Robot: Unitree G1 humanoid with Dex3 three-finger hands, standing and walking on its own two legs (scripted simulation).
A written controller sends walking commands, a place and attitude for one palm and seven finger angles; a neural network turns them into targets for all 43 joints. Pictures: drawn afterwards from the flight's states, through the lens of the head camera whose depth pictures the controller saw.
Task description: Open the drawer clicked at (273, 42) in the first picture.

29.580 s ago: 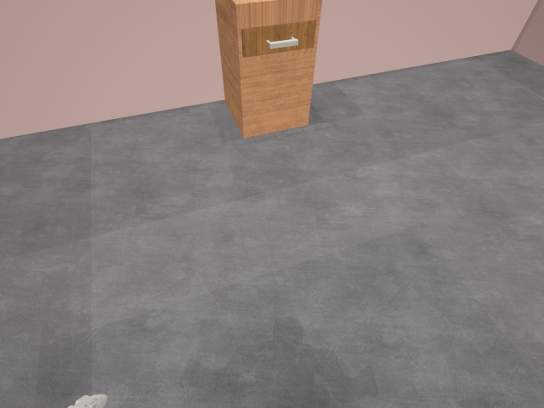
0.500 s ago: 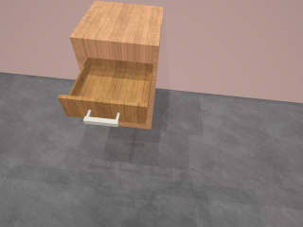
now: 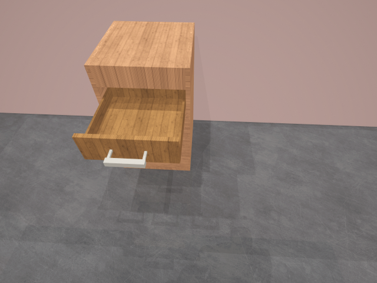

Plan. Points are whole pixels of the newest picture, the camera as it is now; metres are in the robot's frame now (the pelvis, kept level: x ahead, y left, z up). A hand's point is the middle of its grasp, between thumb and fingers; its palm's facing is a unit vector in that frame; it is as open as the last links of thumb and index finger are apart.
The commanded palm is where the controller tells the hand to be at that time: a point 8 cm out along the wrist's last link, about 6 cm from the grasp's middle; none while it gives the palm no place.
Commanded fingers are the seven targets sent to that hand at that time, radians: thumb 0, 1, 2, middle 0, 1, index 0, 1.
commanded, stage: let the arm hang, fingers relaxed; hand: left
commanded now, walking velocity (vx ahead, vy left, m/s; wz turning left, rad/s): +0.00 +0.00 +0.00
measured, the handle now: (126, 158) +0.56 +0.27 -0.21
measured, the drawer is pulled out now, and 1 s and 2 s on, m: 0.30 0.30 0.30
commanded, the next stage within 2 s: look to check the result in 0.18 s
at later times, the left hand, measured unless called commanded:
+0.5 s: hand out of the picture +0.00 +0.15 -0.17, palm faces +0.07 -0.98 -0.18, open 7.4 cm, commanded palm none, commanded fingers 0.00 0.90 0.90 -0.20 -0.30 -0.20 -0.30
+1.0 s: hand out of the picture +0.02 +0.15 -0.17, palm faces +0.06 -0.98 -0.19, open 7.3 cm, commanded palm none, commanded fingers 0.00 0.90 0.90 -0.20 -0.30 -0.20 -0.30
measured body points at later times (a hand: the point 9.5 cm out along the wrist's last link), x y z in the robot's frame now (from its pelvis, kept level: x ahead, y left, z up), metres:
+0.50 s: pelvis +0.01 -0.01 +0.00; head +0.03 -0.02 +0.45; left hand +0.00 +0.20 -0.16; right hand -0.02 -0.22 -0.16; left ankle +0.02 +0.13 -0.74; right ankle +0.04 -0.10 -0.74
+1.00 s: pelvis +0.02 -0.02 +0.00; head +0.04 -0.02 +0.45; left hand +0.02 +0.20 -0.16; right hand -0.01 -0.21 -0.16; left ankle +0.02 +0.13 -0.74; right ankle +0.04 -0.10 -0.74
